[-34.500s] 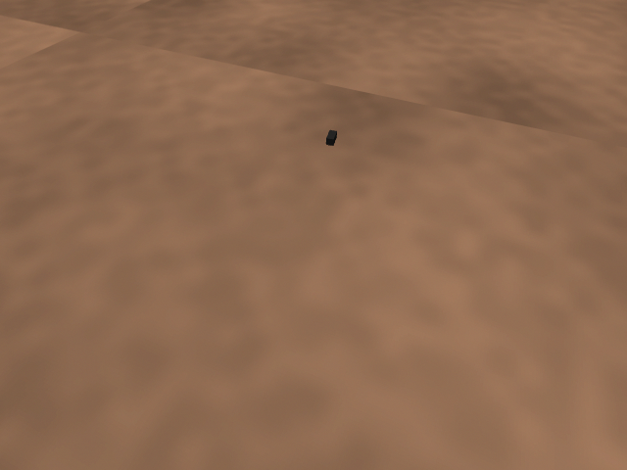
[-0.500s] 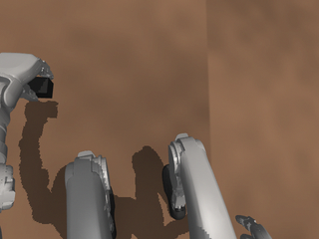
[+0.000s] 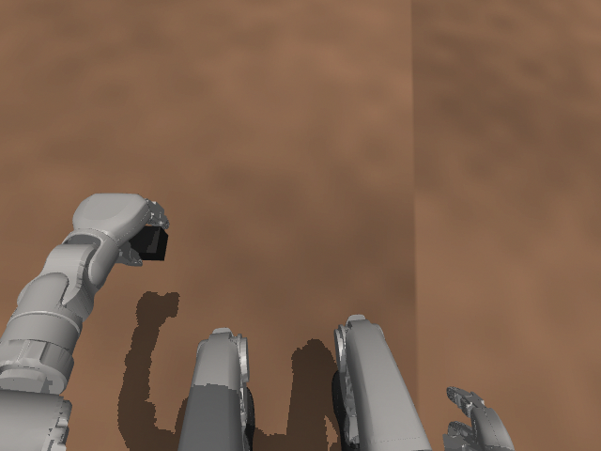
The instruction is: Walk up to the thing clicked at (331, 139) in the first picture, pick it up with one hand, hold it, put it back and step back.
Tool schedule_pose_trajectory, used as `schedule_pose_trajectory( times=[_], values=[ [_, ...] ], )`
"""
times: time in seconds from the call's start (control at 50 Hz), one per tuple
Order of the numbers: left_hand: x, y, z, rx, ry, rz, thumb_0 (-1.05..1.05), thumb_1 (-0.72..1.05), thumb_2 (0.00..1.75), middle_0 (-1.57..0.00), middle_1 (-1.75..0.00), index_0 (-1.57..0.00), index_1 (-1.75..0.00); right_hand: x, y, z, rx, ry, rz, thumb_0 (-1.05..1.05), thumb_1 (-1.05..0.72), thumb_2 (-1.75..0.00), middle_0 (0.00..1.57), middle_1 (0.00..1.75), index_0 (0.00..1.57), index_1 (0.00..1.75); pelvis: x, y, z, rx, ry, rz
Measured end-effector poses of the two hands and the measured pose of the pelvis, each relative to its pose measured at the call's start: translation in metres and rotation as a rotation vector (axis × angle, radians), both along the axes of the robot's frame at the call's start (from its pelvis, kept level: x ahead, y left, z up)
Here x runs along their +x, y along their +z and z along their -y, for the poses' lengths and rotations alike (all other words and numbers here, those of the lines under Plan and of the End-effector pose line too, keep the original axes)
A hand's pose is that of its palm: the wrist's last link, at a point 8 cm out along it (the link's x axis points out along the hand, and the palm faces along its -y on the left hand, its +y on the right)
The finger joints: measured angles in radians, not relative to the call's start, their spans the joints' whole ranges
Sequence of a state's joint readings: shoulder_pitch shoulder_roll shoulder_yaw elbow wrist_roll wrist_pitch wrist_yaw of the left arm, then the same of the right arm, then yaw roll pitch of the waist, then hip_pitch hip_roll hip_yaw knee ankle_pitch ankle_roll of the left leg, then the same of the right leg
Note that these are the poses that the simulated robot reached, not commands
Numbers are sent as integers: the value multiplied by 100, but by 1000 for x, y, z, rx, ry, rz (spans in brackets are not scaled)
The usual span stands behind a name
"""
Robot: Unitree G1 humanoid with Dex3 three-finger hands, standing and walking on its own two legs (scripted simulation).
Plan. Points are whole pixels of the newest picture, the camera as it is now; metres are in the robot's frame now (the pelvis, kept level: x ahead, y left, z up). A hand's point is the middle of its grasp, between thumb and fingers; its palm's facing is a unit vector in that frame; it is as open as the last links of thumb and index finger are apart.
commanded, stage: lift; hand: left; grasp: from above
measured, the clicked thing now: (134, 242) +0.43 +0.24 -0.10
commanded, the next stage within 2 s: hold in 0.76 s
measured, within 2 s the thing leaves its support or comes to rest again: neither
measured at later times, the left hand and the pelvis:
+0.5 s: hand (89, 231) +0.37 +0.22 +0.08, palm faces -0.45 -0.02 -0.89, open 7.2 cm; pelvis +0.03 -0.01 +0.15, yaw +1 degrees
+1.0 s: hand (50, 181) +0.39 +0.22 +0.15, palm faces -0.49 -0.02 -0.87, open 7.2 cm; pelvis +0.07 +0.00 +0.20, yaw +0 degrees
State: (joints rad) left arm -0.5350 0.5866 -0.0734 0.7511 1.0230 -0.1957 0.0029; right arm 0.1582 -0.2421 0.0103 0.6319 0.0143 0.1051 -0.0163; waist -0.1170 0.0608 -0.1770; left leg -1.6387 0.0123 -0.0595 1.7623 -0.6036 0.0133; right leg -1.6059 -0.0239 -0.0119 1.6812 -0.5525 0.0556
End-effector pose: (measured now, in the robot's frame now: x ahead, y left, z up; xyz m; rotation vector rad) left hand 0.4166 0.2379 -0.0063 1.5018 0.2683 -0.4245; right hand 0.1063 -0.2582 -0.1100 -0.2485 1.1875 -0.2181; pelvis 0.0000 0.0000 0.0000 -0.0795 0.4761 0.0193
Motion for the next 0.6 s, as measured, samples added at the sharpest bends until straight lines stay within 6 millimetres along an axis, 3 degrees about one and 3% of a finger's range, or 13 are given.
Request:
schedule_pose_trajectory(
  times=[0.14,0.24,0.4,0.6],
  values=[
    [-26,60,4,18,47,-15,0,47,4,-97,-14,-98,-11,1,51,5,16,-33,48,1,-91,-90,20,30,21,30,5,54,8,27,-3,80],
    [-39,92,7,7,70,-40,0,46,6,-97,-14,-98,-11,0,86,13,5,-44,79,1,-91,-90,20,30,21,30,11,88,13,38,-3,131],
    [-48,127,17,-3,40,-37,0,47,5,-96,-16,-97,-12,5,130,24,-25,-55,111,1,-91,-91,20,30,20,30,23,127,16,44,0,193],
    [-37,161,18,27,55,-16,0,47,5,-94,-19,-96,-15,19,163,20,-5,-61,122,1,-92,-91,20,30,20,30,39,162,12,52,-6,247]
  ],
)
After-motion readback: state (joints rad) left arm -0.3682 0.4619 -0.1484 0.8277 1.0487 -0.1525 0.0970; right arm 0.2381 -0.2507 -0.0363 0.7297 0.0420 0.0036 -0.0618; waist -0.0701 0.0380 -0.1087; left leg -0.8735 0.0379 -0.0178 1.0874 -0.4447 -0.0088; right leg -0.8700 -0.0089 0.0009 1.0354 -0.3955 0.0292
